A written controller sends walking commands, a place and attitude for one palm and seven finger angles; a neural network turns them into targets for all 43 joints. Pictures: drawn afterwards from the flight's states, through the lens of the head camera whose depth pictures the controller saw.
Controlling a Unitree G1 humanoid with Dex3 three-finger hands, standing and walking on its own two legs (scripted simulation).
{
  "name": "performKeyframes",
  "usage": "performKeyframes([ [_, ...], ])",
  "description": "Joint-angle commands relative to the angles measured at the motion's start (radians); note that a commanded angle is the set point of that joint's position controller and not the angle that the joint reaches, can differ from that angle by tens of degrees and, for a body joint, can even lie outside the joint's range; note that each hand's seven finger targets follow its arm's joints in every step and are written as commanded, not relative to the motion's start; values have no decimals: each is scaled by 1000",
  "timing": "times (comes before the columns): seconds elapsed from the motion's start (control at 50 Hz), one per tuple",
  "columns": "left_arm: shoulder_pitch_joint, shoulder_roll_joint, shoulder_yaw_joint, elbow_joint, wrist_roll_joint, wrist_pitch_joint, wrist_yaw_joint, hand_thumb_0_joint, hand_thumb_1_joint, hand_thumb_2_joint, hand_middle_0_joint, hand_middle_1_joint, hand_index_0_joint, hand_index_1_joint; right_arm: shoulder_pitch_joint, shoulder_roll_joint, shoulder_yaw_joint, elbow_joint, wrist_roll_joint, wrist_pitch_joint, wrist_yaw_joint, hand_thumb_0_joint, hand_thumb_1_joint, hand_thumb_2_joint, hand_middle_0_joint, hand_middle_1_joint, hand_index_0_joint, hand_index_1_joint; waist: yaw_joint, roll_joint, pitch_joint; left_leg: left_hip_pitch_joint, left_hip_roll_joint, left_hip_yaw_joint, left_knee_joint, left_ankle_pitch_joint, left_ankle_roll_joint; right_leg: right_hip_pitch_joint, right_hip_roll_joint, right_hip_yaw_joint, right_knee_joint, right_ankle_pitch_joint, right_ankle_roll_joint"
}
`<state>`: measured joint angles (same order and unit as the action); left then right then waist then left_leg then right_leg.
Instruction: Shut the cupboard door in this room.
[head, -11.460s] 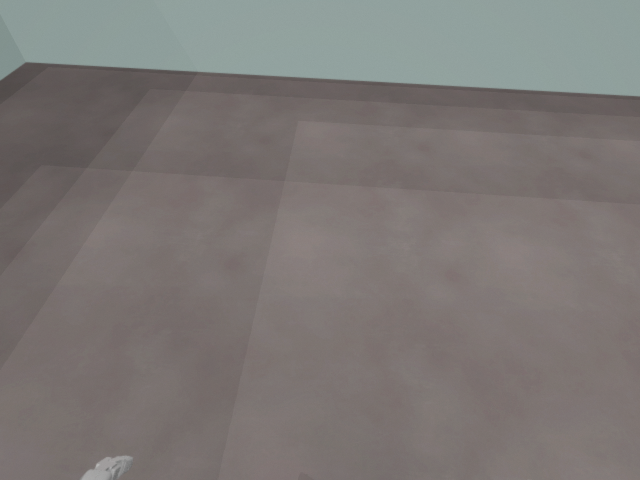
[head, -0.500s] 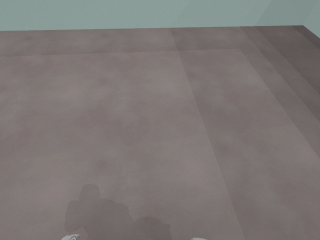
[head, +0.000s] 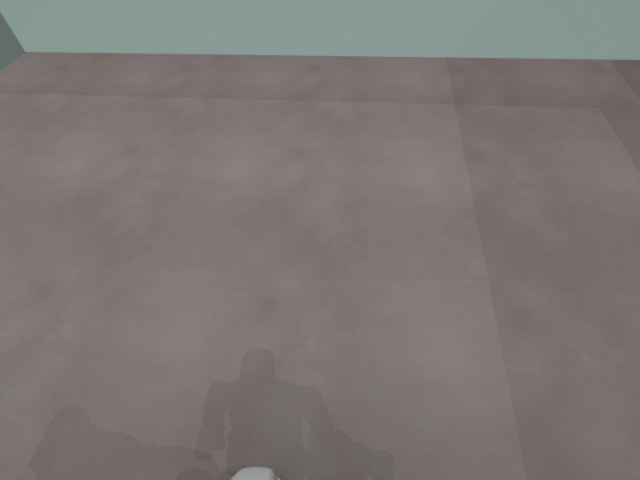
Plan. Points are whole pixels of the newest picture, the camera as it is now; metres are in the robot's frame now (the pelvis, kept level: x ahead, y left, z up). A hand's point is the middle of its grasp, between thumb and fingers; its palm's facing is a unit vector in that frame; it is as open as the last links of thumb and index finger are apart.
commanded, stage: turn or walk to find it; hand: left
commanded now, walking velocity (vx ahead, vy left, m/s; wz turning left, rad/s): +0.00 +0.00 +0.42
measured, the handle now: out of the picture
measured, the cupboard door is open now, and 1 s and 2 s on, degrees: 87 87 87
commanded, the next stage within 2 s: none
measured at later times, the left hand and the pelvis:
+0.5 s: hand out of the picture +0.02 +0.27 -0.17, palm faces +0.23 -0.94 -0.25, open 7.4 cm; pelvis -0.02 +0.05 +0.00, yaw +12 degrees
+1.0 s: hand out of the picture -0.06 +0.19 -0.16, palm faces +0.44 -0.86 -0.26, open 7.4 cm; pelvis -0.03 -0.01 +0.00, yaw +26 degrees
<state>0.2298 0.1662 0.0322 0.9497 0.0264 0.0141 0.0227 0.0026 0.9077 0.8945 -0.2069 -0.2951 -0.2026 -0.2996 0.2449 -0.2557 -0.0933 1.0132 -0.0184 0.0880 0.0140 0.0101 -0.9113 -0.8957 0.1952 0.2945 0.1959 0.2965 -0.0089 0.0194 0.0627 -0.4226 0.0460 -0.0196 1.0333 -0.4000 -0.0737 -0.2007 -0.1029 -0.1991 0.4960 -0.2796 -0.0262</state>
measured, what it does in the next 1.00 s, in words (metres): steps on the spot, turning left: left foot, then right foot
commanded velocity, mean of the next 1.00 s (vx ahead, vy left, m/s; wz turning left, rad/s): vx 0.00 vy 0.00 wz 0.42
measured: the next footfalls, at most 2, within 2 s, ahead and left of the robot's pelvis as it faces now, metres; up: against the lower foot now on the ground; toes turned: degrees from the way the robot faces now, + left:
left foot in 0.16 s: +0.00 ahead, +0.15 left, +0.00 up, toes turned +9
right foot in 0.64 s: +0.04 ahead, -0.08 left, +0.00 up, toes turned +12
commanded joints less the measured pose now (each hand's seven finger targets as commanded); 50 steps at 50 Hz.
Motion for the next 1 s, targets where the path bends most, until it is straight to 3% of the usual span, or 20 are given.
performKeyframes([
  [0.0, 66, 241, 62, -38, 6, -19, 11, 0, 900, 900, -200, -300, -200, -300, -104, -29, 16, -103, 8, -41, -3, 0, -900, -900, 200, 300, 200, 300, 61, -216, -59, -24, -8, 63, -202, -76, 2, 119, -263, 187, -126, 403, -124],
  [0.06, 52, 259, 67, -28, 5, -13, 8, 0, 900, 900, -200, -300, -200, -300, -69, -27, 21, -100, 14, -54, -7, 0, -900, -900, 200, 300, 200, 300, 41, -235, -98, 78, -28, 102, -376, -28, 18, 122, -263, 150, -53, 474, -102],
  [0.1, 30, 251, 66, -28, -7, -6, 6, 0, 900, 900, -200, -300, -200, -300, -13, -51, 18, -85, 11, -64, -6, 0, -900, -900, 200, 300, 200, 300, -1, -174, -126, 239, -25, 104, -593, 180, 33, 45, -223, 85, 51, 404, -30],
  [0.12, 33, 219, 60, -36, -15, 0, 3, 0, 900, 900, -200, -300, -200, -300, 15, -105, 6, -80, 8, -74, -5, 0, -900, -900, 200, 300, 200, 300, -19, -21, -153, 381, 58, 2, -671, 320, 60, -80, -167, 40, 188, 249, 24],
  [0.14, 31, 150, 44, -73, -20, 6, -2, 0, 900, 900, -200, -300, -200, -300, 46, -205, -16, -88, 0, -81, -11, 0, -900, -900, 200, 300, 200, 300, -38, 271, -146, 485, 312, -319, -692, 669, 173, -347, -37, 5, 382, -244, 102],
  [0.16, -33, 149, 32, -91, -11, 16, 3, 0, 900, 900, -200, -300, -200, -300, 87, -240, -22, -71, 1, -70, -17, 0, -900, -900, 200, 300, 200, 300, -68, 239, -143, 413, 383, -322, -687, 779, 264, -339, -20, 93, 512, -380, 96],
  [0.18, -64, 156, 37, -84, -9, 23, 3, 0, 900, 900, -200, -300, -200, -300, 63, -210, -15, -66, -3, -71, -26, 0, -900, -900, 200, 300, 200, 300, -58, 176, -108, 365, 345, -270, -693, 743, 271, -337, -30, 139, 569, -329, 90],
  [0.24, -47, 167, 46, -49, -12, 24, -7, 0, 900, 900, -200, -300, -200, -300, -68, -147, 10, -100, -3, -75, -37, 0, -900, -900, 200, 300, 200, 300, -7, 195, -38, 294, 221, -168, -683, 705, 226, -342, -21, 169, 630, -178, 102],
  [0.28, -23, 165, 45, -37, -12, 21, -11, 0, 900, 900, -200, -300, -200, -300, -66, -144, 11, -107, 0, -81, -37, 0, -900, -900, 200, 300, 200, 300, 2, 141, -67, 328, 183, -145, -678, 722, 215, -336, -3, 165, 626, -135, 110],
  [0.46, -106, 140, 35, -91, -17, 18, -2, 0, 900, 900, -200, -300, -200, -300, -8, -151, -4, -110, -7, -75, -32, 0, -900, -900, 200, 300, 200, 300, -27, 128, -82, 339, 195, -263, -668, 667, 255, -282, 27, 180, 408, -181, 118],
  [0.54, -68, 135, 34, -90, -25, 6, 0, 0, 900, 900, -200, -300, -200, -300, -31, -147, -9, -120, -10, -69, -29, 0, -900, -900, 200, 300, 200, 300, -8, 139, -100, 261, 159, -300, -621, 690, 235, -122, 70, 158, 176, -131, 100],
  [0.58, -4, 147, 39, -72, -24, -7, 2, 0, 900, 900, -200, -300, -200, -300, -46, -139, -11, -123, -1, -67, -26, 0, -900, -900, 200, 300, 200, 300, 27, 108, -128, 180, 116, -281, -561, 584, 187, 37, 66, 144, -35, 56, 94],
  [0.6, 39, 185, 46, -65, -18, -18, 6, 0, 900, 900, -200, -300, -200, -300, -41, -107, -9, -127, 7, -70, -22, 0, -900, -900, 200, 300, 200, 300, 44, 19, -156, 85, 60, -241, -492, 420, 135, 173, -9, 208, -140, 149, 80],
  [0.62, 66, 279, 65, -59, -1, -29, 16, 0, 900, 900, -200, -300, -200, -300, -29, -38, 3, -142, 15, -72, -16, 0, -900, -900, 200, 300, 200, 300, 53, -243, -175, -108, -76, -85, -293, 67, 60, 307, -252, 447, -176, 282, -4],
  [0.64, 72, 310, 64, -70, -5, -24, 16, 0, 900, 900, -200, -300, -200, -300, -62, -57, -3, -161, 9, -63, -20, 0, -900, -900, 200, 300, 200, 300, 67, -284, -138, -131, -106, -53, -92, -218, 44, 177, -398, 529, -183, 417, -114],
  [0.66, 30, 266, 62, -79, -10, -24, 18, 0, 900, 900, -200, -300, -200, -300, -59, -73, -10, -143, 1, -49, -20, 0, -900, -900, 200, 300, 200, 300, 48, -212, -106, -122, -73, -101, 47, -175, 46, 98, -356, 457, -193, 363, -140],
  [0.68, -32, 236, 60, -96, -11, -24, 19, 0, 900, 900, -200, -300, -200, -300, -35, -74, -15, -119, -2, -37, -15, 0, -900, -900, 200, 300, 200, 300, 21, -243, -57, -123, -56, -106, 125, -120, 44, 15, -312, 414, -225, 228, -122],
  [0.7, -76, 216, 51, -107, -12, -22, 15, 0, 900, 900, -200, -300, -200, -300, -14, -72, -17, -96, -4, -31, -9, 0, -900, -900, 200, 300, 200, 300, -3, -173, -22, -127, -49, -84, 185, -54, 37, -10, -261, 353, -225, 161, -99],
  [0.74, -107, 179, 38, -116, -13, -25, 13, 0, 900, 900, -200, -300, -200, -300, 27, -55, -12, -69, -5, -28, 0, 0, -900, -900, 200, 300, 200, 300, -25, -157, -7, -121, -33, -50, 209, 34, 22, -13, -198, 231, -206, 202, -62],
  [0.98, 52, 233, 57, -45, 4, -21, 13, 0, 900, 900, -200, -300, -200, -300, -106, -31, 15, -96, 6, -36, -1, 0, -900, -900, 200, 300, 200, 300, 55, -193, -47, -39, 4, 55, -140, -62, 0, 107, -269, 164, -146, 374, -119],
])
